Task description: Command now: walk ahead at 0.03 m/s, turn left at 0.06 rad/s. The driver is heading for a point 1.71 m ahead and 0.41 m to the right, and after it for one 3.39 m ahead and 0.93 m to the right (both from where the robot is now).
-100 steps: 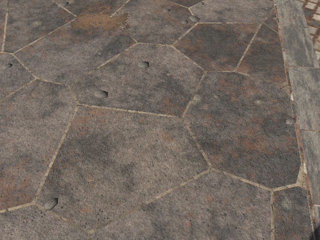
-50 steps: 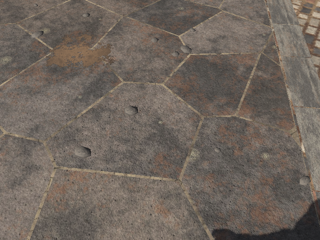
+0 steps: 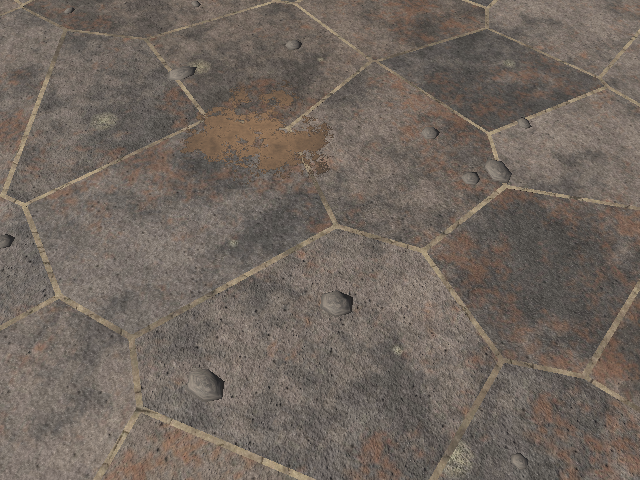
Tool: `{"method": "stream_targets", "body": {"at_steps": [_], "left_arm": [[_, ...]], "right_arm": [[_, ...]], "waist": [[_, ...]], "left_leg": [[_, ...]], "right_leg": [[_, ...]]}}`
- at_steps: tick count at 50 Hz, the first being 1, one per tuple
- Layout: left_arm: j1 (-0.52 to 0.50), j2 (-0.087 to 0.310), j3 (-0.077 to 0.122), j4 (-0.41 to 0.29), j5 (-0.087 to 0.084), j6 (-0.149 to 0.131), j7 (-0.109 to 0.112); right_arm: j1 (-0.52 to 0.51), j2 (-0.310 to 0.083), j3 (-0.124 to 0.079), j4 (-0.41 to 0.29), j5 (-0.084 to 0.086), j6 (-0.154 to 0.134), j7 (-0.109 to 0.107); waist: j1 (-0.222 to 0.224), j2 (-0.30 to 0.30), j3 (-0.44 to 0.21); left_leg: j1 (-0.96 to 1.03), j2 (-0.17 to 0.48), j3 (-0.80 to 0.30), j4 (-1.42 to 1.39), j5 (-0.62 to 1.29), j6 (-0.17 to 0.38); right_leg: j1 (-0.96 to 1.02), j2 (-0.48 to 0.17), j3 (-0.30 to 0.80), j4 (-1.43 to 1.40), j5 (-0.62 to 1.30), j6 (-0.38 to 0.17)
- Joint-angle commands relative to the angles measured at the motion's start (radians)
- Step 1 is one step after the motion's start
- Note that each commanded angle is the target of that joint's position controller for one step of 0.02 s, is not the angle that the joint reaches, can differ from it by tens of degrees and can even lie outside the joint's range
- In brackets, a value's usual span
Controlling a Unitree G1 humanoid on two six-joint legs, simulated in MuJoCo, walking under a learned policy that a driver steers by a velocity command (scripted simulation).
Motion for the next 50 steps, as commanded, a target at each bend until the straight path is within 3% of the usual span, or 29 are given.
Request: {"method": "stream_targets", "body": {"at_steps": [1,3,4,5,6,7,9,11,17,23,25,27,29,30,32,34,35,36,37,38,39,40,42,43,46,50], "left_arm": [[0.068,0.051,0.007,0.001,-0.001,-0.004,-0.001],[0.099,0.047,0.003,0.025,0.012,-0.006,-0.013],[0.1,0.078,0.005,0.026,0.029,-0.006,-0.018],[0.09,0.13,0.01,0.019,0.03,-0.005,-0.019],[0.055,0.123,0.008,0.033,0.019,-0.01,-0.025],[0.02,0.075,-0.004,0.02,0.02,-0.021,-0.03],[0.015,0.08,-0.007,0.028,0.027,-0.039,-0.028],[0.053,0.077,-0.009,0.044,0.02,-0.05,-0.024],[0.106,0.06,-0.016,0.067,0.015,-0.04,-0.015],[0.121,0.05,-0.021,0.075,0.014,-0.035,-0.016],[0.152,0.062,-0.014,0.09,0.004,-0.028,-0.014],[0.158,0.095,-0.002,0.074,-0.007,-0.027,-0.011],[0.215,0.142,0.015,0.079,-0.019,-0.046,-0.011],[0.218,0.152,0.021,0.08,-0.022,-0.058,-0.011],[0.181,0.123,0.017,0.063,-0.019,-0.077,-0.017],[0.102,0.112,0.015,0.036,-0.028,-0.078,-0.027],[0.066,0.096,0.01,0.017,-0.024,-0.083,-0.031],[0.046,0.036,-0.005,-0.015,-0.018,-0.092,-0.032],[0.022,0.025,-0.007,-0.052,-0.022,-0.108,-0.026],[0.021,0.057,0.002,-0.051,-0.041,-0.119,-0.032],[0.042,0.057,0.002,-0.04,-0.047,-0.125,-0.041],[0.048,0.057,0.006,-0.031,-0.041,-0.129,-0.043],[0.038,0.068,0.018,-0.029,-0.023,-0.123,-0.049],[0.036,0.054,0.018,-0.029,-0.02,-0.117,-0.053],[-0.058,0.018,0.008,-0.069,-0.011,-0.103,-0.058],[-0.212,-0.002,-0.011,-0.126,-0.019,-0.102,-0.071]], "right_arm": [[-0.03,-0.145,-0.027,-0.036,0.005,-0.005,-0.012],[-0.023,-0.129,-0.02,-0.019,0.024,0.002,-0.012],[0.01,-0.113,-0.016,-0.006,0.024,0.001,-0.009],[0.035,-0.108,-0.017,-0.002,0.011,0.0,-0.005],[0.034,-0.078,-0.014,-0.005,0.007,0.001,-0.006],[-0.009,-0.107,-0.019,0.002,0.004,0.003,-0.009],[-0.011,-0.115,-0.025,0.017,0.012,0.008,-0.015],[0.006,-0.119,-0.027,0.038,0.012,0.009,-0.012],[0.023,-0.111,-0.026,0.089,0.016,0.007,-0.009],[0.047,-0.118,-0.023,0.131,0.018,0.011,-0.015],[0.072,-0.117,-0.024,0.152,0.026,0.014,-0.017],[0.056,-0.123,-0.028,0.144,0.033,0.006,-0.018],[0.013,-0.09,-0.022,0.121,0.04,-0.024,-0.008],[0.0,-0.082,-0.02,0.112,0.043,-0.039,0.001],[0.027,-0.08,-0.021,0.114,0.052,-0.063,0.016],[0.171,-0.086,-0.032,0.172,0.056,-0.073,0.02],[0.27,-0.12,-0.048,0.208,0.048,-0.073,0.019],[0.398,-0.215,-0.075,0.233,0.045,-0.077,0.015],[0.486,-0.252,-0.073,0.248,0.033,-0.089,0.033],[0.399,-0.184,-0.045,0.227,0.024,-0.103,0.033],[0.331,-0.136,-0.029,0.2,0.026,-0.11,0.035],[0.284,-0.13,-0.022,0.182,0.027,-0.112,0.04],[0.266,-0.093,-0.003,0.171,0.023,-0.103,0.041],[0.292,-0.089,0.001,0.176,0.019,-0.097,0.036],[0.335,-0.128,-0.001,0.178,0.016,-0.087,0.014],[0.365,-0.156,-0.007,0.169,0.019,-0.082,0.0]], "waist": [[0.023,0.158,-0.138],[0.047,0.143,-0.116],[0.03,0.098,-0.101],[-0.016,0.004,-0.074],[-0.049,-0.129,-0.044],[-0.032,-0.101,-0.011],[-0.03,-0.072,0.002],[-0.019,-0.028,-0.008],[-0.001,0.024,-0.023],[-0.002,0.037,-0.024],[-0.001,0.008,-0.024],[0.01,-0.044,0.057],[0.032,-0.132,0.118],[0.032,-0.151,0.147],[-0.001,-0.134,0.148],[-0.081,-0.099,0.105],[-0.12,-0.038,0.067],[-0.148,0.218,0.016],[-0.163,0.356,-0.033],[-0.107,0.207,0.013],[-0.075,0.149,0.037],[-0.052,0.105,0.045],[-0.035,0.104,0.053],[-0.035,0.12,0.046],[-0.049,0.096,0.064],[-0.082,0.114,0.102]], "left_leg": [[0.086,0.223,-0.196,-0.151,0.134,0.156],[0.053,0.183,-0.173,-0.135,-0.031,0.096],[0.022,0.154,-0.159,-0.114,-0.114,0.044],[-0.001,0.095,-0.103,-0.061,-0.183,0.004],[0.103,0.038,-0.03,-0.056,-0.134,-0.032],[0.178,0.043,-0.036,-0.027,-0.068,-0.041],[0.206,0.059,-0.051,-0.015,-0.004,-0.02],[0.185,0.068,-0.061,-0.023,0.038,-0.008],[0.172,0.067,-0.052,-0.022,0.088,-0.019],[0.179,0.071,-0.052,-0.018,0.118,-0.022],[0.156,0.029,-0.007,0.02,-0.151,-0.017],[0.019,0.003,0.018,0.088,-0.396,-0.007],[-0.119,-0.001,0.047,0.234,-0.309,-0.003],[-0.155,0.034,0.016,0.288,-0.267,0.01],[-0.147,0.063,-0.001,0.254,-0.288,0.039],[0.143,0.02,0.042,0.048,-0.198,0.049],[0.303,0.039,-0.021,0.01,-0.142,0.053],[0.454,0.231,-0.358,-0.155,-0.244,0.14],[0.537,0.406,-0.743,-0.299,-0.274,0.261],[0.507,0.424,-0.714,-0.274,-0.286,0.254],[0.477,0.381,-0.585,-0.264,-0.257,0.214],[0.442,0.341,-0.479,-0.276,-0.211,0.177],[0.376,0.277,-0.312,-0.301,-0.017,0.129],[0.366,0.258,-0.26,-0.308,0.065,0.124],[0.348,0.24,-0.179,-0.332,0.208,0.136],[0.283,0.22,-0.104,-0.38,0.175,0.127]], "right_leg": [[0.124,0.018,-0.022,-0.154,0.112,-0.009],[0.226,0.035,-0.044,-0.365,0.278,-0.038],[0.26,-0.014,0.012,-0.393,0.341,-0.063],[0.236,-0.082,0.068,-0.401,0.36,-0.098],[0.066,-0.085,0.088,-0.446,0.116,-0.132],[-0.011,-0.061,0.082,-0.489,0.015,-0.114],[-0.018,-0.032,0.05,-0.49,0.049,-0.069],[0.041,-0.017,0.033,-0.459,0.135,-0.061],[0.11,0.002,0.013,-0.423,0.232,-0.077],[0.129,0.014,0.001,-0.414,0.281,-0.077],[0.123,0.021,0.006,-0.433,0.028,-0.104],[0.095,-0.036,0.101,-0.49,-0.264,-0.164],[0.15,-0.185,0.314,-0.598,-0.38,-0.247],[0.149,-0.248,0.391,-0.619,-0.352,-0.281],[0.164,-0.252,0.363,-0.585,-0.211,-0.273],[0.036,-0.153,0.208,-0.49,-0.084,-0.209],[-0.053,-0.085,0.116,-0.349,0.079,-0.168],[-0.222,0.048,-0.06,0.015,0.146,-0.088],[-0.385,0.124,-0.009,0.282,-0.103,-0.074],[-0.472,0.053,0.078,0.433,-0.08,-0.101],[-0.497,0.012,0.084,0.466,0.023,-0.129],[-0.492,-0.024,0.066,0.437,0.121,-0.143],[-0.418,-0.064,0.043,0.325,0.234,-0.136],[-0.392,-0.064,0.024,0.284,0.261,-0.123],[-0.401,-0.052,-0.013,0.123,0.344,-0.08],[-0.3,-0.004,-0.061,-0.138,0.489,-0.07]]}}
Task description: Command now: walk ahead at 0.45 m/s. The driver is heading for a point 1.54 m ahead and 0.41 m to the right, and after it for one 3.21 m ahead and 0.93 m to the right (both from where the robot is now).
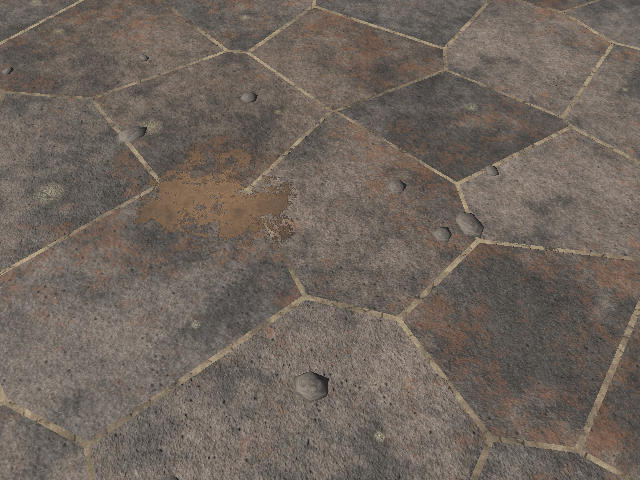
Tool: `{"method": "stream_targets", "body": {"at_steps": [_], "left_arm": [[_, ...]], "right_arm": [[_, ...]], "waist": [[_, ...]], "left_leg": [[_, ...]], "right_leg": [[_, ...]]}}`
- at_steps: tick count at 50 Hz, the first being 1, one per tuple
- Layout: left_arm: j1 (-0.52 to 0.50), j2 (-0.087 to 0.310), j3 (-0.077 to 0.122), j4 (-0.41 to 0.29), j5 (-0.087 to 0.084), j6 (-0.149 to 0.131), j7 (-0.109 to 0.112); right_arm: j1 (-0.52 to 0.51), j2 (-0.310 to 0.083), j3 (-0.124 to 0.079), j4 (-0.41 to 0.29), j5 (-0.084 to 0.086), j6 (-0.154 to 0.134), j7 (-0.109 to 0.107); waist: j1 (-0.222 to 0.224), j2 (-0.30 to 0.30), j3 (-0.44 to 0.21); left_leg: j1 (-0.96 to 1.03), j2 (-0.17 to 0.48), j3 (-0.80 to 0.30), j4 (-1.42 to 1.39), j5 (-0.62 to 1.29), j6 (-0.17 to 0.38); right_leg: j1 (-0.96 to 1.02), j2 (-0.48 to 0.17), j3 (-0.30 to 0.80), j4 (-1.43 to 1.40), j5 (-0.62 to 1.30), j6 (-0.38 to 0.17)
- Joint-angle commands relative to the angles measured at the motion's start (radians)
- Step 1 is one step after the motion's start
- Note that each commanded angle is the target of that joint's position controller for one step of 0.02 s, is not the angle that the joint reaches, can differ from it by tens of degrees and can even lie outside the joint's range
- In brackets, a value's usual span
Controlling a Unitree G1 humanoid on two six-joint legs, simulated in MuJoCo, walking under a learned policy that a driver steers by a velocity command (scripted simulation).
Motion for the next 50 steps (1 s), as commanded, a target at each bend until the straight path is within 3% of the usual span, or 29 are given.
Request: {"method": "stream_targets", "body": {"at_steps": [1,4,6,7,8,9,10,11,12,13,14,15,16,18,22,27,32,35,36,37,38,39,40,41,42,43,44,46,50], "left_arm": [[-0.184,0.013,-0.014,-0.1,-0.004,-0.011,-0.014],[-0.233,0.029,-0.016,-0.132,-0.009,-0.017,-0.032],[-0.202,0.06,-0.006,-0.137,-0.008,-0.023,-0.041],[-0.146,0.087,0.007,-0.127,-0.006,-0.024,-0.04],[-0.021,0.121,0.027,-0.095,-0.006,-0.023,-0.036],[0.159,0.163,0.051,-0.042,-0.008,-0.017,-0.028],[0.326,0.234,0.07,-0.006,0.011,-0.012,-0.017],[0.367,0.251,0.063,0.011,0.02,-0.012,-0.024],[0.313,0.167,0.039,0.008,0.01,-0.017,-0.026],[0.216,0.13,0.026,-0.009,0.006,-0.024,-0.025],[0.129,0.106,0.017,-0.028,0.014,-0.033,-0.027],[0.084,0.077,0.009,-0.032,0.027,-0.041,-0.032],[0.071,0.054,0.001,-0.026,0.037,-0.045,-0.036],[0.095,0.056,-0.001,-0.007,0.032,-0.045,-0.032],[0.181,0.116,0.008,0.014,0.03,-0.041,0.001],[0.278,0.128,0.008,0.031,0.016,-0.03,0.018],[0.37,0.138,0.015,0.069,0.009,-0.007,0.02],[0.346,0.162,0.026,0.066,0.008,0.009,0.025],[0.316,0.165,0.026,0.058,0.009,0.015,0.026],[0.309,0.143,0.016,0.049,0.014,0.021,0.028],[0.322,0.109,0.0,0.018,0.036,0.019,0.031],[0.479,-0.025,-0.036,0.04,0.03,-0.001,0.02],[0.427,0.091,-0.01,0.059,0.009,-0.019,0.018],[0.338,0.121,0.001,0.035,-0.017,-0.024,0.02],[0.289,0.115,0.002,0.028,-0.016,-0.019,0.029],[0.264,0.111,0.011,0.026,-0.007,-0.006,0.038],[0.287,0.096,0.014,0.028,-0.004,0.013,0.04],[0.318,0.052,0.014,0.029,-0.002,0.046,0.044],[0.233,0.067,0.023,-0.043,0.011,0.073,0.048]], "right_arm": [[0.034,-0.185,-0.033,-0.036,0.006,-0.007,-0.013],[0.056,-0.183,-0.039,-0.025,0.017,0.0,-0.014],[0.033,-0.202,-0.049,-0.033,0.017,0.007,-0.014],[0.018,-0.219,-0.055,-0.039,0.015,0.011,-0.015],[-0.001,-0.226,-0.058,-0.045,0.012,0.02,-0.015],[-0.015,-0.214,-0.052,-0.055,0.007,0.025,-0.014],[0.021,-0.158,-0.035,-0.08,-0.003,0.024,-0.009],[0.124,-0.022,0.003,-0.075,0.01,-0.003,0.003],[0.013,-0.126,-0.024,-0.091,0.039,-0.03,0.009],[-0.082,-0.174,-0.037,-0.127,0.058,-0.045,0.008],[-0.125,-0.179,-0.039,-0.137,0.051,-0.05,-0.002],[-0.135,-0.175,-0.05,-0.135,0.034,-0.043,-0.011],[-0.102,-0.155,-0.052,-0.132,0.029,-0.027,-0.013],[-0.085,-0.12,-0.051,-0.134,0.028,-0.003,-0.015],[-0.249,-0.145,-0.059,-0.199,0.008,0.009,-0.017],[-0.423,-0.117,-0.045,-0.248,0.012,-0.005,0.003],[-0.555,-0.122,-0.031,-0.302,0.024,-0.015,0.034],[-0.502,-0.166,-0.043,-0.308,0.028,-0.024,0.048],[-0.405,-0.197,-0.06,-0.282,0.02,-0.027,0.046],[-0.24,-0.249,-0.085,-0.232,0.009,-0.029,0.041],[-0.069,-0.332,-0.102,-0.198,-0.017,-0.029,0.032],[-0.057,-0.361,-0.102,-0.18,-0.019,-0.021,0.039],[-0.059,-0.266,-0.077,-0.192,-0.003,-0.016,0.041],[-0.153,-0.223,-0.063,-0.209,0.002,-0.016,0.035],[-0.234,-0.199,-0.052,-0.225,-0.002,-0.019,0.033],[-0.281,-0.174,-0.046,-0.226,-0.005,-0.021,0.031],[-0.299,-0.157,-0.04,-0.219,-0.019,-0.023,0.03],[-0.319,-0.156,-0.038,-0.21,-0.034,-0.026,0.026],[-0.338,-0.218,-0.056,-0.211,-0.023,-0.003,-0.013]], "waist": [[-0.009,0.115,0.138],[0.001,0.116,0.16],[0.041,0.128,0.12],[0.077,0.151,0.068],[0.147,0.166,-0.013],[0.229,0.161,-0.116],[0.246,0.015,-0.258],[0.17,-0.236,-0.414],[0.195,-0.156,-0.314],[0.171,-0.112,-0.16],[0.132,-0.005,-0.098],[0.095,0.016,-0.054],[0.059,-0.007,-0.053],[0.038,-0.027,-0.025],[0.063,-0.002,0.046],[0.118,-0.008,0.062],[0.156,-0.013,0.094],[0.099,-0.051,0.051],[0.04,-0.064,-0.007],[-0.032,-0.053,-0.115],[-0.065,0.075,-0.28],[0.021,0.35,-0.427],[-0.024,0.214,-0.425],[-0.009,0.176,-0.275],[0.024,0.08,-0.194],[0.05,0.06,-0.132],[0.085,0.087,-0.118],[0.118,0.112,-0.101],[0.119,0.12,-0.081]], "left_leg": [[-0.099,0.233,-0.113,-0.125,0.292,0.134],[-0.009,0.276,-0.099,-0.096,0.349,0.126],[0.054,0.296,-0.082,-0.021,0.538,0.107],[0.074,0.299,-0.073,0.053,0.728,0.097],[0.065,0.279,-0.048,0.202,0.898,0.08],[-0.043,0.235,-0.022,0.419,0.899,0.049],[-0.349,0.151,0.007,0.77,0.546,0.013],[-0.622,-0.034,-0.104,1.079,-0.261,-0.025],[-0.731,0.012,-0.208,1.192,-0.267,0.001],[-0.787,0.063,-0.168,1.199,-0.183,0.018],[-0.737,0.118,-0.15,1.145,-0.08,0.025],[-0.679,0.154,-0.142,1.091,-0.026,0.026],[-0.615,0.18,-0.152,1.058,0.003,0.031],[-0.594,0.198,-0.143,0.985,0.005,0.024],[-0.748,0.213,-0.125,0.773,0.179,-0.025],[-0.717,0.156,-0.066,0.466,0.408,-0.037],[-0.75,0.123,-0.055,0.331,0.338,-0.017],[-0.638,0.085,-0.036,0.29,0.221,0.025],[-0.496,0.044,-0.005,0.267,0.222,0.046],[-0.259,0.04,-0.004,0.267,0.314,0.078],[0.065,0.249,-0.227,0.329,0.577,0.144],[0.367,0.47,-0.645,0.246,0.681,0.327],[0.324,0.426,-0.624,0.218,0.694,0.292],[0.191,0.401,-0.435,0.22,0.778,0.248],[0.045,0.362,-0.324,0.193,0.82,0.217],[-0.076,0.335,-0.257,0.152,0.798,0.199],[-0.168,0.317,-0.208,0.118,0.783,0.183],[-0.27,0.301,-0.13,0.073,0.797,0.195],[-0.261,0.305,-0.034,0.029,0.704,0.199]], "right_leg": [[-0.012,0.039,-0.047,-0.153,0.098,0.003],[-0.015,0.042,-0.031,-0.229,0.087,-0.033],[0.057,0.065,-0.039,-0.258,0.036,-0.065],[0.151,0.096,-0.058,-0.249,0.006,-0.081],[0.312,0.133,-0.082,-0.243,-0.013,-0.105],[0.566,0.129,-0.068,-0.235,-0.007,-0.135],[0.911,-0.089,0.222,-0.231,-0.114,-0.215],[1.11,-0.292,0.733,-0.426,-0.359,-0.347],[1.036,-0.249,0.747,-0.512,-0.423,-0.293],[0.88,-0.226,0.581,-0.527,-0.338,-0.251],[0.713,-0.197,0.461,-0.551,-0.217,-0.231],[0.581,-0.164,0.367,-0.573,-0.114,-0.218],[0.507,-0.137,0.308,-0.598,-0.088,-0.212],[0.436,-0.116,0.244,-0.646,-0.086,-0.224],[0.448,-0.113,0.185,-0.7,-0.042,-0.23],[0.507,-0.066,0.077,-0.694,0.032,-0.18],[0.686,-0.127,0.076,-0.621,0.074,-0.176],[0.757,-0.159,0.077,-0.519,0.299,-0.147],[0.754,-0.129,0.05,-0.397,0.513,-0.124],[0.688,-0.068,0.01,-0.194,0.585,-0.086],[0.465,0.01,-0.034,0.131,0.255,-0.038],[0.113,0.199,0.027,0.465,-0.558,0.023],[0.062,0.163,0.177,0.568,-0.594,0.013],[0.001,0.122,0.157,0.569,-0.537,0.007],[0.024,0.069,0.122,0.514,-0.467,0.015],[0.061,0.04,0.107,0.453,-0.422,0.022],[0.141,0.016,0.111,0.416,-0.386,0.021],[0.213,0.021,0.095,0.367,-0.341,0.031],[0.146,0.008,0.07,0.207,-0.201,0.049]]}}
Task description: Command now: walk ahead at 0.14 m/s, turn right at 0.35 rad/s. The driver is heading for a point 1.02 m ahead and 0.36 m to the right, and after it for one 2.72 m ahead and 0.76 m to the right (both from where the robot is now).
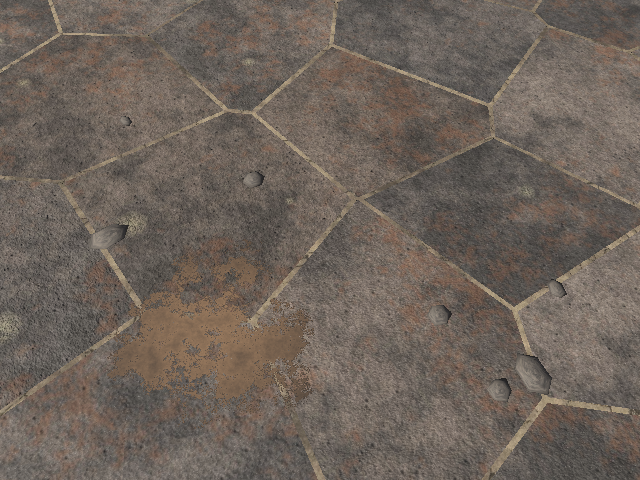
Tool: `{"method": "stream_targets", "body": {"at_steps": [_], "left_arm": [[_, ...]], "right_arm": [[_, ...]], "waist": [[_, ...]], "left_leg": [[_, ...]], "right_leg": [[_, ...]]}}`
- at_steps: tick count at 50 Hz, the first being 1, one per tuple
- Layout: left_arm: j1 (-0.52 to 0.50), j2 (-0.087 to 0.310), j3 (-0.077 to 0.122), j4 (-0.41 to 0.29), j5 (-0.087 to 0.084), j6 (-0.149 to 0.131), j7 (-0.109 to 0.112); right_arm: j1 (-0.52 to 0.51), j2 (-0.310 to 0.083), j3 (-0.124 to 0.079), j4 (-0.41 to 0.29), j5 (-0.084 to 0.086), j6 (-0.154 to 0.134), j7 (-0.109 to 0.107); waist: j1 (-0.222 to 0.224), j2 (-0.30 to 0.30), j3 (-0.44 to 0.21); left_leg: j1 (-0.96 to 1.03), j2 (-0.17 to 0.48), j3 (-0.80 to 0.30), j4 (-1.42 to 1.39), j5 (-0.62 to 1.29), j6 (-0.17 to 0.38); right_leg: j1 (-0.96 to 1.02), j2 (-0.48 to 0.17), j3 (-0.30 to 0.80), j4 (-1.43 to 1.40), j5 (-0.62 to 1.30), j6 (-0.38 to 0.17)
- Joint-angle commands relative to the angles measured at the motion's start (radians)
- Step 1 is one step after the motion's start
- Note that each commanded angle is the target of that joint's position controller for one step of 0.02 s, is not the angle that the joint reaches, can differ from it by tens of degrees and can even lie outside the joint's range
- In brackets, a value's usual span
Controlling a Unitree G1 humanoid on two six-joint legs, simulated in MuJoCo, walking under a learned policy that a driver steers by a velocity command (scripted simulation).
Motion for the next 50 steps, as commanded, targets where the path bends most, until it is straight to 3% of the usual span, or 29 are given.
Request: {"method": "stream_targets", "body": {"at_steps": [1,5,9,11,13,14,15,16,17,18,19,20,22,25,26,32,35,36,37,38,39,40,41,43,44,46,48,50], "left_arm": [[0.087,0.05,0.016,-0.047,0.007,0.019,-0.001],[-0.01,0.05,0.019,-0.103,0.006,0.031,-0.017],[-0.071,0.062,0.028,-0.159,0.004,0.042,-0.036],[-0.074,0.063,0.031,-0.18,0.0,0.043,-0.049],[-0.019,0.071,0.039,-0.176,0.002,0.038,-0.058],[0.04,0.142,0.065,-0.167,0.008,0.034,-0.046],[0.095,0.274,0.098,-0.174,0.022,0.036,-0.023],[0.124,0.262,0.083,-0.184,0.042,0.027,-0.027],[0.112,0.224,0.071,-0.193,0.038,0.012,-0.036],[0.051,0.208,0.068,-0.205,0.026,0.0,-0.032],[0.001,0.19,0.065,-0.216,0.009,-0.001,-0.027],[-0.035,0.169,0.058,-0.226,-0.001,0.004,-0.018],[-0.035,0.165,0.056,-0.233,0.007,0.012,-0.01],[0.001,0.168,0.056,-0.234,-0.004,0.009,0.002],[-0.001,0.174,0.056,-0.237,-0.003,0.007,0.005],[0.018,0.191,0.057,-0.254,0.004,0.001,-0.002],[-0.013,0.159,0.042,-0.274,0.001,0.009,-0.002],[-0.034,0.12,0.03,-0.288,0.003,0.007,-0.002],[-0.036,0.032,0.006,-0.301,0.004,0.004,-0.005],[-0.04,0.044,0.007,-0.358,-0.016,-0.013,-0.008],[-0.033,0.118,0.02,-0.349,-0.016,-0.026,-0.012],[-0.012,0.143,0.028,-0.325,-0.01,-0.029,-0.018],[0.012,0.131,0.029,-0.301,-0.002,-0.031,-0.022],[-0.025,0.106,0.024,-0.309,0.003,-0.041,-0.029],[-0.041,0.09,0.019,-0.314,0.008,-0.044,-0.031],[-0.06,0.052,0.004,-0.332,0.019,-0.044,-0.035],[-0.101,0.007,-0.015,-0.348,0.018,-0.042,-0.042],[-0.133,0.018,-0.013,-0.359,0.01,-0.037,-0.051]], "right_arm": [[-0.064,-0.171,-0.037,-0.067,0.008,0.006,-0.033],[-0.056,-0.189,-0.045,-0.068,0.014,0.039,-0.054],[-0.037,-0.211,-0.056,-0.073,0.029,0.071,-0.058],[-0.044,-0.223,-0.063,-0.083,0.04,0.085,-0.061],[-0.046,-0.22,-0.065,-0.086,0.053,0.096,-0.064],[0.009,-0.199,-0.063,-0.076,0.042,0.095,-0.059],[-0.018,-0.151,-0.049,-0.123,0.001,0.083,-0.048],[-0.093,-0.126,-0.038,-0.164,-0.002,0.072,-0.04],[-0.131,-0.162,-0.048,-0.164,0.022,0.069,-0.029],[-0.132,-0.158,-0.049,-0.161,0.043,0.069,-0.029],[-0.12,-0.163,-0.053,-0.145,0.036,0.073,-0.039],[-0.12,-0.187,-0.061,-0.144,0.027,0.079,-0.049],[-0.09,-0.176,-0.062,-0.143,0.026,0.082,-0.049],[-0.138,-0.15,-0.054,-0.158,0.036,0.07,-0.038],[-0.157,-0.147,-0.052,-0.166,0.037,0.063,-0.033],[-0.163,-0.162,-0.052,-0.175,0.05,0.003,0.0],[-0.055,-0.163,-0.059,-0.144,0.056,-0.02,0.004],[0.034,-0.191,-0.07,-0.119,0.051,-0.023,-0.001],[0.163,-0.248,-0.083,-0.095,0.032,-0.021,-0.011],[0.197,-0.322,-0.095,-0.082,0.0,-0.019,-0.003],[0.134,-0.269,-0.085,-0.108,0.009,-0.025,-0.002],[0.096,-0.201,-0.067,-0.122,0.027,-0.025,-0.005],[0.083,-0.175,-0.057,-0.129,0.031,-0.024,-0.004],[0.077,-0.165,-0.048,-0.127,0.023,-0.021,-0.008],[0.083,-0.166,-0.046,-0.123,0.017,-0.021,-0.01],[0.078,-0.185,-0.048,-0.115,0.022,-0.013,-0.014],[0.092,-0.2,-0.048,-0.107,0.035,0.001,-0.018],[0.139,-0.226,-0.052,-0.094,0.042,0.012,-0.015]], "waist": [[0.041,0.133,-0.137],[0.005,0.129,-0.109],[-0.014,0.137,-0.093],[-0.007,0.15,-0.095],[0.033,0.131,-0.117],[0.041,0.032,-0.166],[0.025,-0.219,-0.208],[0.058,-0.239,-0.291],[0.07,-0.1,-0.297],[0.041,-0.065,-0.246],[0.018,-0.015,-0.207],[0.0,-0.024,-0.19],[-0.02,-0.053,-0.211],[0.011,-0.083,-0.176],[0.016,-0.102,-0.154],[0.029,-0.115,-0.118],[-0.04,-0.092,-0.108],[-0.079,-0.056,-0.125],[-0.108,0.104,-0.178],[-0.079,0.294,-0.109],[-0.058,0.252,-0.035],[-0.048,0.221,-0.001],[-0.036,0.195,-0.003],[-0.037,0.164,0.028],[-0.039,0.152,0.024],[-0.03,0.155,-0.012],[-0.046,0.169,-0.042],[-0.066,0.189,-0.062]], "left_leg": [[0.055,0.292,-0.088,-0.125,0.499,0.165],[0.094,0.304,-0.047,-0.141,0.329,0.155],[0.184,0.346,-0.048,-0.068,0.309,0.137],[0.221,0.363,-0.051,-0.007,0.34,0.113],[0.203,0.328,-0.008,0.122,0.358,0.045],[0.128,0.253,0.044,0.288,0.275,-0.026],[-0.179,0.12,0.104,0.593,-0.143,-0.113],[-0.382,-0.006,-0.054,0.814,-0.6,-0.141],[-0.42,0.024,-0.164,0.905,-0.572,-0.128],[-0.448,0.043,-0.182,0.894,-0.479,-0.115],[-0.452,0.06,-0.187,0.844,-0.402,-0.117],[-0.419,0.071,-0.194,0.8,-0.349,-0.12],[-0.344,0.051,-0.184,0.754,-0.277,-0.127],[-0.336,0.04,-0.185,0.542,-0.199,-0.126],[-0.321,0.035,-0.188,0.476,-0.187,-0.126],[-0.158,0.001,-0.179,0.24,-0.189,-0.102],[0.054,0.002,-0.16,0.059,-0.096,-0.069],[0.205,0.071,-0.208,0.031,-0.101,-0.045],[0.364,0.269,-0.408,-0.033,-0.249,0.012],[0.375,0.431,-0.775,-0.159,-0.517,0.134],[0.323,0.444,-0.792,-0.17,-0.62,0.171],[0.303,0.386,-0.691,-0.169,-0.582,0.142],[0.287,0.337,-0.602,-0.172,-0.503,0.112],[0.224,0.294,-0.463,-0.193,-0.245,0.095],[0.2,0.273,-0.387,-0.19,-0.048,0.097],[0.171,0.237,-0.253,-0.154,0.312,0.093],[0.118,0.196,-0.158,-0.123,0.435,0.071],[0.126,0.206,-0.15,-0.097,0.447,0.067]], "right_leg": [[0.075,-0.038,-0.004,-0.092,0.123,0.01],[0.082,-0.038,-0.046,-0.219,0.167,0.007],[0.069,-0.016,-0.087,-0.303,0.064,-0.012],[0.091,0.001,-0.109,-0.375,0.033,-0.033],[0.227,0.041,-0.137,-0.561,0.184,-0.074],[0.387,0.018,-0.048,-0.637,0.449,-0.12],[0.615,-0.202,0.265,-0.592,0.934,-0.244],[0.693,-0.34,0.487,-0.626,1.0,-0.423],[0.685,-0.301,0.411,-0.638,0.946,-0.405],[0.64,-0.241,0.318,-0.638,0.85,-0.345],[0.587,-0.196,0.267,-0.648,0.75,-0.294],[0.531,-0.175,0.245,-0.664,0.683,-0.27],[0.467,-0.138,0.233,-0.693,0.56,-0.268],[0.445,-0.108,0.29,-0.785,0.033,-0.259],[0.426,-0.106,0.313,-0.806,-0.06,-0.257],[0.348,-0.096,0.387,-0.791,-0.147,-0.25],[0.245,-0.038,0.399,-0.717,-0.204,-0.205],[0.132,0.005,0.365,-0.617,-0.227,-0.165],[-0.016,0.103,0.215,-0.311,-0.272,-0.1],[-0.262,0.169,0.11,-0.131,-0.286,-0.092],[-0.328,0.076,0.133,-0.001,-0.214,-0.082],[-0.344,0.061,0.131,0.039,-0.127,-0.074],[-0.322,0.049,0.117,0.054,-0.067,-0.066],[-0.279,0.027,0.105,0.02,0.049,-0.049],[-0.242,0.032,0.075,-0.002,0.089,-0.034],[-0.147,0.024,-0.002,-0.117,0.147,-0.003],[-0.004,0.028,-0.063,-0.27,0.221,0.004],[0.085,0.051,-0.086,-0.366,0.262,-0.001]]}}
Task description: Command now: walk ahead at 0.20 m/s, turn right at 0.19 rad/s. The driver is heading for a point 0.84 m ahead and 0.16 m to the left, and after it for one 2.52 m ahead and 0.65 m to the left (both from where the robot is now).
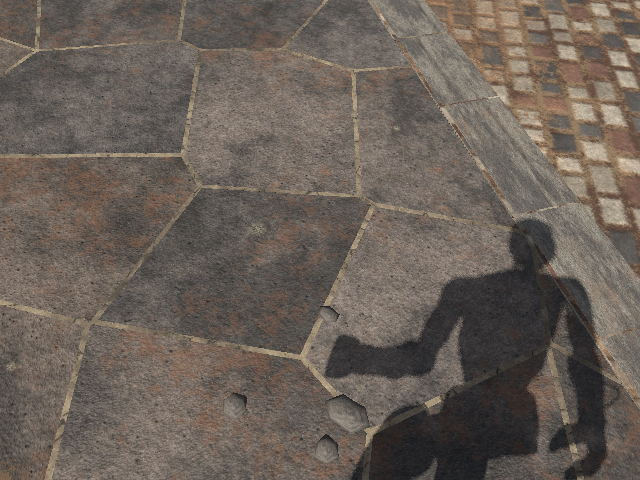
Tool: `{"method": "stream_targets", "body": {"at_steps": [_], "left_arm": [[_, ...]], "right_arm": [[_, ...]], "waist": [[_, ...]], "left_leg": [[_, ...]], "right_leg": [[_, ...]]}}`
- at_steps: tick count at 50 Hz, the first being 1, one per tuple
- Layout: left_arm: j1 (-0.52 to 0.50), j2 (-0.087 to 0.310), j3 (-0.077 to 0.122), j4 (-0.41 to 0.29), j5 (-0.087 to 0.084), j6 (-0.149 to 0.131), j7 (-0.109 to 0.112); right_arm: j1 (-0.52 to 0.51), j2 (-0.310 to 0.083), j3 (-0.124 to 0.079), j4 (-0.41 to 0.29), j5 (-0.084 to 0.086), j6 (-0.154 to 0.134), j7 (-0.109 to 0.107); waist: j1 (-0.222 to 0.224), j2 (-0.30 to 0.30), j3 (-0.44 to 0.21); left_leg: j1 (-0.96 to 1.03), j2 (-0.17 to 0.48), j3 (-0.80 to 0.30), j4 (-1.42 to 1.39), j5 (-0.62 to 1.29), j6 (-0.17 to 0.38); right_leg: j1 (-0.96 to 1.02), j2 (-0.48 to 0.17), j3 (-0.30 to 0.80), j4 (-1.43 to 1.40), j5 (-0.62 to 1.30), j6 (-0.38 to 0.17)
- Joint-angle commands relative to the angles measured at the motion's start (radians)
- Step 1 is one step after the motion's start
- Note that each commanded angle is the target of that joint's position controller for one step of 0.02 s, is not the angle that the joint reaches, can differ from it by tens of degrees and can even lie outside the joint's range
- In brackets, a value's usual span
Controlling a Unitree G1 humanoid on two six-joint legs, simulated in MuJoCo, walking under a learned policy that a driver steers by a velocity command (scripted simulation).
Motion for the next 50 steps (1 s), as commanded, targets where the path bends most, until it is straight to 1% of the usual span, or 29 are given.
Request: {"method": "stream_targets", "body": {"at_steps": [1,3,5,6,7,8,9,11,14,17,19,20,21,22,23,24,27,28,30,34,35,37,38,39,40,41,43,45,50], "left_arm": [[-0.102,0.027,-0.001,-0.102,-0.006,-0.01,-0.013],[-0.068,0.057,0.012,-0.096,-0.003,-0.008,-0.015],[0.066,0.114,0.039,-0.05,0.011,-0.007,-0.002],[0.176,0.186,0.053,-0.039,0.03,-0.004,0.011],[0.18,0.192,0.037,-0.036,0.041,0.006,0.015],[0.195,0.126,0.024,-0.022,0.024,0.014,0.002],[0.126,0.1,0.014,-0.023,0.014,0.014,-0.004],[0.001,0.068,-0.001,-0.025,0.016,0.01,-0.005],[-0.079,0.083,0.009,-0.01,0.036,0.012,0.001],[-0.092,0.067,0.004,0.011,0.028,0.018,0.011],[-0.091,0.043,-0.006,0.032,0.019,0.025,0.014],[-0.055,0.018,-0.015,0.057,0.021,0.026,0.012],[-0.022,0.019,-0.015,0.071,0.029,0.027,0.011],[0.013,0.01,-0.013,0.072,0.022,0.028,0.015],[-0.019,0.033,-0.01,0.08,0.025,0.03,0.021],[-0.024,0.044,-0.004,0.083,0.021,0.03,0.026],[0.001,0.045,0.0,0.118,0.023,0.03,0.029],[0.013,0.044,0.001,0.133,0.019,0.029,0.028],[0.016,0.041,0.006,0.146,0.003,0.025,0.026],[-0.025,0.011,0.006,0.139,-0.017,-0.026,0.007],[-0.018,0.01,0.006,0.144,-0.019,-0.038,0.002],[0.115,0.026,0.018,0.206,-0.024,-0.049,-0.005],[0.212,0.082,0.037,0.245,-0.023,-0.051,-0.002],[0.322,0.188,0.069,0.28,-0.026,-0.052,-0.002],[0.376,0.172,0.059,0.277,-0.01,-0.059,-0.009],[0.332,0.114,0.036,0.269,0.001,-0.066,-0.009],[0.27,0.082,0.019,0.25,-0.001,-0.066,-0.009],[0.262,0.045,0.001,0.256,-0.001,-0.051,-0.005],[0.257,0.107,0.005,0.26,0.0,-0.035,0.025]], "right_arm": [[-0.039,-0.208,-0.038,-0.059,0.014,0.0,-0.002],[-0.055,-0.212,-0.039,-0.06,0.027,0.004,-0.002],[-0.041,-0.184,-0.029,-0.053,0.025,-0.002,0.0],[-0.029,-0.134,-0.01,-0.078,-0.01,-0.011,0.001],[0.115,-0.044,0.027,-0.067,-0.026,-0.012,0.012],[0.102,-0.121,0.007,-0.043,0.003,0.001,0.014],[0.019,-0.156,-0.003,-0.066,0.022,0.015,0.011],[-0.051,-0.137,-0.003,-0.072,0.004,0.048,-0.013],[-0.006,-0.094,0.005,-0.057,-0.005,0.078,-0.032],[-0.019,-0.086,0.01,-0.052,-0.011,0.082,-0.031],[-0.024,-0.082,0.011,-0.048,-0.027,0.082,-0.023],[-0.043,-0.098,0.011,-0.061,-0.041,0.082,-0.02],[-0.074,-0.152,0.004,-0.087,-0.038,0.081,-0.024],[-0.132,-0.181,-0.004,-0.081,-0.023,0.08,-0.027],[-0.168,-0.133,0.006,-0.091,-0.024,0.072,-0.024],[-0.174,-0.108,0.014,-0.084,-0.029,0.063,-0.023],[-0.148,-0.102,0.017,-0.067,-0.017,0.038,-0.02],[-0.112,-0.113,0.012,-0.053,-0.01,0.037,-0.021],[-0.089,-0.142,0.001,-0.048,0.003,0.044,-0.024],[-0.033,-0.191,-0.019,-0.04,0.025,0.02,-0.025],[-0.046,-0.188,-0.021,-0.043,0.027,0.013,-0.024],[-0.133,-0.164,-0.018,-0.068,0.029,0.01,-0.016],[-0.202,-0.125,-0.007,-0.1,0.028,0.006,-0.014],[-0.226,-0.077,0.004,-0.139,0.02,-0.013,-0.015],[-0.239,-0.1,-0.001,-0.152,0.018,-0.031,-0.018],[-0.217,-0.123,-0.011,-0.143,0.036,-0.04,-0.009],[-0.219,-0.102,-0.008,-0.133,0.039,-0.045,0.008],[-0.242,-0.086,-0.011,-0.139,0.026,-0.038,0.023],[-0.394,-0.017,0.019,-0.198,0.015,-0.026,0.042]], "waist": [[0.015,0.197,-0.015],[0.051,0.198,-0.028],[0.12,0.146,-0.097],[0.149,0.029,-0.223],[0.089,-0.206,-0.381],[0.122,-0.152,-0.425],[0.116,-0.11,-0.284],[0.077,-0.042,-0.146],[0.022,-0.095,-0.112],[0.024,-0.094,-0.126],[0.012,-0.072,-0.098],[0.019,-0.038,-0.059],[0.054,0.039,-0.001],[0.111,0.186,0.03],[0.092,0.195,0.06],[0.093,0.196,0.063],[0.082,0.135,0.028],[0.069,0.116,-0.006],[0.059,0.133,0.015],[0.042,0.22,0.123],[0.056,0.216,0.126],[0.134,0.185,0.076],[0.176,0.086,0.062],[0.19,-0.178,0.024],[0.221,-0.227,-0.007],[0.176,-0.114,0.008],[0.143,-0.023,0.027],[0.128,-0.03,0.038],[0.144,-0.019,0.086]], "left_leg": [[-0.053,0.182,-0.069,-0.023,0.605,0.143],[-0.025,0.198,-0.086,0.041,0.621,0.124],[-0.063,0.14,-0.048,0.223,0.652,0.074],[-0.219,0.085,-0.003,0.436,0.364,0.019],[-0.422,0.003,-0.032,0.739,-0.372,-0.042],[-0.418,0.024,-0.13,0.822,-0.429,-0.051],[-0.484,0.049,-0.11,0.858,-0.402,-0.054],[-0.458,0.086,-0.102,0.767,-0.311,-0.059],[-0.256,0.064,-0.06,0.576,-0.21,-0.068],[-0.147,0.049,-0.043,0.395,-0.032,-0.051],[-0.044,0.028,-0.021,0.256,0.105,-0.023],[-0.028,0.056,-0.061,0.196,0.139,0.0],[-0.08,0.127,-0.137,0.124,0.103,0.033],[-0.254,0.135,-0.145,0.088,-0.138,0.067],[-0.343,0.106,-0.141,0.043,-0.26,0.056],[-0.36,0.099,-0.133,0.033,-0.255,0.034],[-0.272,0.074,-0.099,0.094,-0.064,0.006],[-0.236,0.065,-0.09,0.105,-0.104,0.015],[-0.222,0.08,-0.13,0.094,-0.294,0.069],[-0.146,0.291,-0.433,-0.041,-0.421,0.214],[-0.145,0.302,-0.437,-0.03,-0.339,0.218],[-0.239,0.231,-0.311,0.049,-0.171,0.163],[-0.34,0.134,-0.173,0.206,-0.046,0.098],[-0.535,-0.022,0.014,0.547,-0.001,0.011],[-0.722,-0.052,-0.064,0.785,-0.258,-0.001],[-0.799,0.001,-0.122,0.904,-0.264,0.026],[-0.853,0.067,-0.111,0.906,-0.114,0.064],[-0.791,0.103,-0.081,0.806,-0.006,0.061],[-0.616,0.055,0.004,0.42,0.215,0.002]], "right_leg": [[0.153,0.045,-0.075,-0.141,0.074,-0.003],[0.231,0.058,-0.065,-0.245,0.097,-0.04],[0.473,0.068,-0.064,-0.362,0.282,-0.096],[0.726,-0.11,0.108,-0.273,0.707,-0.156],[0.938,-0.375,0.394,-0.26,0.926,-0.354],[0.853,-0.347,0.436,-0.323,0.712,-0.366],[0.754,-0.286,0.341,-0.357,0.572,-0.322],[0.525,-0.213,0.239,-0.421,0.388,-0.256],[0.306,-0.147,0.133,-0.483,0.254,-0.237],[0.272,-0.136,0.119,-0.494,0.043,-0.225],[0.208,-0.096,0.098,-0.488,-0.219,-0.166],[0.173,-0.063,0.087,-0.477,-0.338,-0.111],[0.167,-0.013,0.055,-0.421,-0.388,-0.062],[0.283,0.04,-0.012,-0.392,-0.273,-0.03],[0.367,0.045,-0.021,-0.346,-0.186,-0.019],[0.398,0.042,-0.021,-0.326,-0.136,-0.027],[0.402,0.023,-0.002,-0.322,-0.026,-0.049],[0.399,0.039,-0.021,-0.306,-0.089,-0.054],[0.32,0.077,-0.065,-0.246,-0.31,-0.062],[0.125,0.065,-0.094,-0.093,-0.267,-0.09],[0.144,0.052,-0.082,-0.122,-0.255,-0.104],[0.389,0.054,-0.073,-0.266,-0.188,-0.128],[0.514,-0.007,0.051,-0.355,-0.204,-0.158],[0.716,-0.162,0.366,-0.477,-0.185,-0.248],[0.84,-0.302,0.618,-0.554,-0.045,-0.338],[0.859,-0.308,0.551,-0.514,0.023,-0.325],[0.837,-0.26,0.38,-0.524,0.088,-0.271],[0.773,-0.205,0.241,-0.563,0.206,-0.223],[0.585,-0.128,0.062,-0.648,0.229,-0.203]]}}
